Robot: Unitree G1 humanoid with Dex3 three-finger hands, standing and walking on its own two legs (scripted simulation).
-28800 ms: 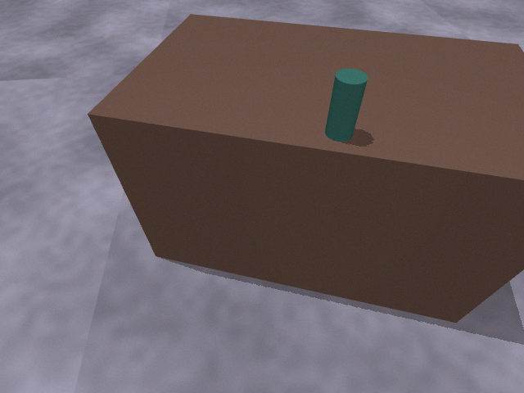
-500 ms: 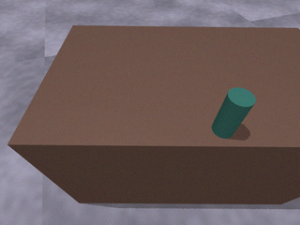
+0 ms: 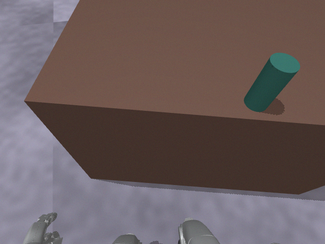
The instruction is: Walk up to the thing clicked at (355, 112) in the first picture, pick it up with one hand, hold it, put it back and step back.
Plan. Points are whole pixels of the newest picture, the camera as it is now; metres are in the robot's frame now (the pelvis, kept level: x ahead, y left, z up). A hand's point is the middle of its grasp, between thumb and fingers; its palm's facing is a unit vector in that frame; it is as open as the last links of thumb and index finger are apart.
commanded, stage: step back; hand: right
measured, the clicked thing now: (268, 84) +0.49 -0.28 +0.07
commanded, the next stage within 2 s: none
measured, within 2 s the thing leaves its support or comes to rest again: neither
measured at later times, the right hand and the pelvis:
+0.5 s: hand out of the picture -0.02 -0.27 -0.15, palm faces -0.01 +0.93 -0.38, open 7.4 cm; pelvis -0.11 +0.00 +0.01, yaw -2 degrees
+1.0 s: hand out of the picture -0.16 -0.25 -0.13, palm faces +0.05 +0.91 -0.41, open 7.4 cm; pelvis -0.28 +0.02 +0.00, yaw -7 degrees
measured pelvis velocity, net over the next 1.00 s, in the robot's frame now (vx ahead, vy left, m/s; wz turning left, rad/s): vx -0.28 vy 0.02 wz -0.13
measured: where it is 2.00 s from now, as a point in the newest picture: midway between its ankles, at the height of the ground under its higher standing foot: outside the picture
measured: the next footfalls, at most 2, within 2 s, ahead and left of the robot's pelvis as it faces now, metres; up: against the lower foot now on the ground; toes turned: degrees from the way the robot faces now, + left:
right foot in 0.24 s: -0.03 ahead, -0.13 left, +0.00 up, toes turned -2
left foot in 0.60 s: -0.12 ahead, +0.13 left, +0.00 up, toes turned -3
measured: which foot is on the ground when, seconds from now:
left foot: down 0.00-0.26, up 0.28-0.58, down 0.60-1.00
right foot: up 0.00-0.22, down 0.24-0.62, up 0.64-1.00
